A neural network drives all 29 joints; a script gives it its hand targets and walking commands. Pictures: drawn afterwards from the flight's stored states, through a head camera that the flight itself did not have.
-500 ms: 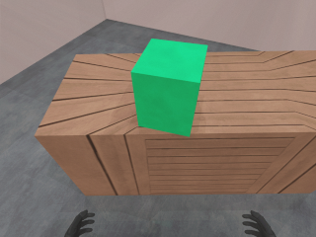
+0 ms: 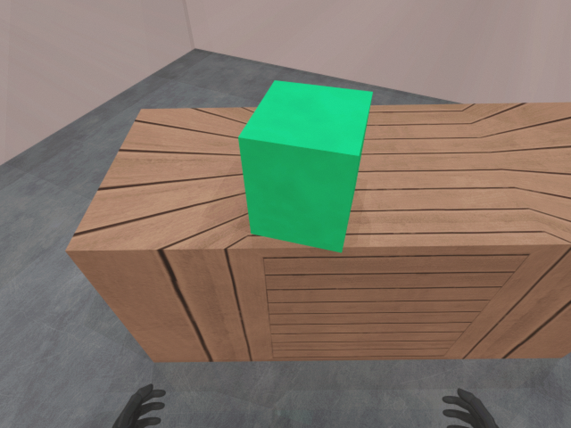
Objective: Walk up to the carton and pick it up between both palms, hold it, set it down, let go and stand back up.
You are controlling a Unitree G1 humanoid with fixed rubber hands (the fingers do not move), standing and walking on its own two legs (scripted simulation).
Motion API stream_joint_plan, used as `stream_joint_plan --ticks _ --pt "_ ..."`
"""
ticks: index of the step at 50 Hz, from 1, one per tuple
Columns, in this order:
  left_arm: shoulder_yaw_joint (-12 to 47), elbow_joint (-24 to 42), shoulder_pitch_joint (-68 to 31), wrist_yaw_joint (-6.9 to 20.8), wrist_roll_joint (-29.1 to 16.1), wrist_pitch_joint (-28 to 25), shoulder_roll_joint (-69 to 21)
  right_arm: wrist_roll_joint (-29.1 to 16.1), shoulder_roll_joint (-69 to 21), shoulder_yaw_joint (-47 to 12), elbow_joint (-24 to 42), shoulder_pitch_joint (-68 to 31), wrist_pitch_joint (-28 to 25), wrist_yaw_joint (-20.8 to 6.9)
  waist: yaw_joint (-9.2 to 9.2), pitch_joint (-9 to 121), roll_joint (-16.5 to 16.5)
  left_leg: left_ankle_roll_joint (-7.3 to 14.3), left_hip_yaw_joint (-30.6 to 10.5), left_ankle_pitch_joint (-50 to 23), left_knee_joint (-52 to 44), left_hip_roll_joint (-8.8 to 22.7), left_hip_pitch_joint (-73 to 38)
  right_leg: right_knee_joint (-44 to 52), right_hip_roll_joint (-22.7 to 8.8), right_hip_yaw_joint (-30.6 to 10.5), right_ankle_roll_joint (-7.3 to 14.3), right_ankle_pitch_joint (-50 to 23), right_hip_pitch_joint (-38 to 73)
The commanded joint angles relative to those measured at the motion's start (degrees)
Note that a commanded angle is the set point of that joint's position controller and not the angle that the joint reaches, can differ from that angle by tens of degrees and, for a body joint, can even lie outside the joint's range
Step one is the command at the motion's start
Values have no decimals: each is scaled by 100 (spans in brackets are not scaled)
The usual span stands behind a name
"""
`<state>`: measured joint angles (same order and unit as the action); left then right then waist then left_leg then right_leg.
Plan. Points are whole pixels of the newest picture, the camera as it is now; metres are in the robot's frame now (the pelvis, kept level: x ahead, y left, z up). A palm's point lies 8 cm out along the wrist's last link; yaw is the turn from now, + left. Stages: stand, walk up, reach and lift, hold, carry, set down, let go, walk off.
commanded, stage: stand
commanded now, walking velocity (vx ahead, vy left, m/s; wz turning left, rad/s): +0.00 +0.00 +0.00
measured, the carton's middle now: (308, 166) +0.61 -0.03 +0.02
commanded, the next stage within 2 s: walk up in 0.26 s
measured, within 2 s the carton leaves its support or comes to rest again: neither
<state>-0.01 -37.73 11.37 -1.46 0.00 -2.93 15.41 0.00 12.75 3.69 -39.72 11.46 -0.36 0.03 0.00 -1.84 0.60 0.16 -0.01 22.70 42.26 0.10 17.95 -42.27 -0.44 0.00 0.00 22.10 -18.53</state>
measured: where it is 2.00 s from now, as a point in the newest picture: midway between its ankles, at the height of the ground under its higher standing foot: outside the picture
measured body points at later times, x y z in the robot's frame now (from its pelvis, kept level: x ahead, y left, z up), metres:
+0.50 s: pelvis -0.01 +0.00 +0.00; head -0.01 +0.00 +0.45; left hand +0.13 +0.26 -0.10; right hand +0.12 -0.26 -0.11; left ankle +0.00 +0.12 -0.71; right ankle +0.01 -0.12 -0.71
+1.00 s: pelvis -0.09 +0.14 -0.01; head +0.00 +0.17 +0.43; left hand -0.02 +0.46 -0.14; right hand +0.06 -0.17 -0.10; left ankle -0.08 +0.17 -0.71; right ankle -0.09 +0.01 -0.65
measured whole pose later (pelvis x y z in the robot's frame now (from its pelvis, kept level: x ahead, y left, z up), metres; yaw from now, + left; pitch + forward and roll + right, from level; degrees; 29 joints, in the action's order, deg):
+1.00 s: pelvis -0.09 +0.14 -0.01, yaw +6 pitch -2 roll -3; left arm -2.1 -43.1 11.9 -5.3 0.0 0.4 21.8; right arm 0.0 20.8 7.4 -38.4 11.5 3.8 -0.1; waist 0.0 -13.3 -0.3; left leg -2.5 1.0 25.8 49.4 -5.2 22.1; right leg -67.3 4.5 -0.8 0.0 30.6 -27.9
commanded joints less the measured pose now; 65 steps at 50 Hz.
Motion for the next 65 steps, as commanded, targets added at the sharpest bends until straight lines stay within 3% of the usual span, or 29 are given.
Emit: stream_joint_plan --ticks 1,5,22,23,24,25,27,29,33,37,39,40,41,44,48,49,50,51,52,53,54,55,56,59,60,61,63,64,65 --pt "-496 272 -273 22 171 -202 1491 137 1570 347 104 -239 -261 26 50 586 200 428 -691 -1417 -639 420 -52 855 -657 -664 481 -1669 323" --pt "-443 152 -463 -36 165 -128 1236 255 1712 348 161 -655 -290 31 31 326 -481 539 -790 -1200 -1156 583 55 703 -355 -301 388 -1381 116" --pt "-545 -62 -592 45 176 -133 1451 165 1651 227 -65 -379 -329 30 124 187 -277 456 -739 -998 -1247 474 -55 1076 -479 -527 388 -1044 146" --pt "-724 -445 549 -239 -57 -102 2129 410 2197 520 452 -540 -23 -115 -152 -347 -973 512 -590 -3184 -64 429 990 172 -731 -1055 700 -2454 469" --pt "-828 -470 1238 -362 -56 -87 2295 352 1943 503 699 -614 102 -111 -384 82 -602 270 -114 -2564 1135 37 1168 701 -1437 -1667 1209 -3427 820" --pt "-875 -380 1198 -430 19 -153 2503 343 1732 462 785 -483 217 -71 -503 68 632 235 -213 845 2237 -183 1782 1289 -2458 -2632 1701 -4760 812" --pt "-911 -123 807 -531 26 -107 2579 356 1929 566 977 -176 355 -75 -286 -115 288 33 -1094 1285 3725 -203 1608 1655 -2658 -2919 2185 -4238 -135" --pt "-977 32 428 -594 148 -88 2493 358 1941 611 1124 -330 450 -154 -249 -424 -36 73 -1138 755 4027 46 1636 1696 -2289 -2505 1955 -2691 -543" --pt "-919 186 -29 -530 329 -69 2298 260 2004 732 953 165 509 -291 27 -271 1303 131 -749 775 3330 368 947 1452 -1524 -1484 1524 -1018 -869" --pt "-965 108 794 -514 365 -113 2398 290 2001 768 773 387 339 -285 -224 519 1217 201 -489 1598 968 294 998 731 -1844 -2122 1672 -2408 659" --pt "-837 124 263 -468 248 -32 2377 373 1947 839 443 1287 180 -246 536 809 1009 427 -1084 165 -1347 447 -1077 -835 -1383 -1035 933 -2619 -625" --pt "-658 120 281 -459 170 49 1471 471 2567 948 436 1378 73 -203 487 637 -1598 324 -2369 -1685 -1773 1194 -1760 -2679 -44 137 267 979 -2354" --pt "-586 133 -44 -587 189 123 1606 277 3078 1065 405 1155 86 -177 653 464 -1963 29 -3147 -2650 -2266 1492 -1012 -3046 455 -691 229 2026 -2528" --pt "-697 -268 101 -567 66 293 2051 323 2432 819 512 333 166 -8 319 -256 -726 -1084 -2200 -1525 -2383 963 -262 -3963 461 -965 326 880 -2322" --pt "-712 -665 1989 -385 216 271 2076 75 2147 846 459 -74 218 196 -248 283 -2527 -2914 -271 -5429 -2349 78 -1582 -2038 822 20 59 1172 -729" --pt "-775 -858 2344 -389 144 249 2014 91 2026 801 610 -333 253 194 -416 667 -2080 -2520 -739 -6104 -1861 395 -2092 -1256 650 92 -15 1155 -692" --pt "-870 -905 2634 -427 196 232 2237 90 2163 904 805 -725 279 236 -756 1092 -1731 -2672 -384 -6747 -733 133 -2313 189 503 270 217 1191 -135" --pt "-989 -1238 3618 -484 200 211 2331 10 2279 929 935 -1596 259 257 -1791 922 -1019 -2950 59 -8875 1707 -313 -1951 2403 299 845 878 671 719" --pt "-1091 -1227 3627 -522 62 136 2260 -193 2104 840 959 -1806 196 277 -2355 998 988 -2157 225 -6706 4555 -762 -683 3593 -364 487 1429 -2159 1880" --pt "-1083 -702 2126 -516 136 106 2262 -256 1587 656 1004 -896 188 266 -1453 1455 2821 -890 -1013 2308 6134 -764 1871 1696 -1550 -2454 1928 -2921 3163" --pt "-940 -218 115 -405 240 249 1946 18 1763 544 366 270 158 366 29 403 234 243 -2156 1115 4831 125 373 1589 -1496 -2807 1603 -1377 -535" --pt "-912 359 -771 -362 148 251 2022 -95 2229 769 408 464 147 311 122 366 215 361 -2554 1888 5326 36 -597 1380 -2100 -3314 2127 -1634 -1830" --pt "-784 396 -913 -343 99 151 1857 -72 2149 656 322 323 83 280 346 -116 75 411 -2312 2115 3992 247 -209 1057 -1875 -2887 1832 -2822 -1491" --pt "-777 419 -505 -102 426 282 2056 -144 2050 525 -104 1023 -118 348 348 -297 1506 361 -743 1080 356 70 -350 533 -901 -1940 1479 -3448 -925" --pt "-722 459 -194 15 459 412 1987 -100 2120 613 -362 1809 -215 423 578 292 1010 -3 -826 -822 -1579 478 -1431 -623 -282 -1365 876 -2555 -798" --pt "-780 478 142 119 372 524 1680 21 2634 754 -477 1676 -272 532 468 174 -192 -177 -1447 -1297 -1888 610 -2180 -2153 814 -1037 414 -157 -1838" --pt "-854 390 861 124 443 752 1932 61 3392 857 -67 1016 -302 703 -92 -27 -552 464 -4617 -702 -2272 2782 -1038 -3401 818 -1858 -23 1272 -2686" --pt "-907 350 529 133 475 851 2357 -4 3565 880 -4 517 -237 746 61 -333 163 924 -4530 496 -2687 2842 408 -4011 659 -2260 -7 1261 -2056" --pt "-931 157 634 152 409 845 2278 3 3041 747 -57 -30 -232 784 -184 -1064 417 256 -3644 1787 -2768 2285 890 -4133 657 -2261 46 565 -2120"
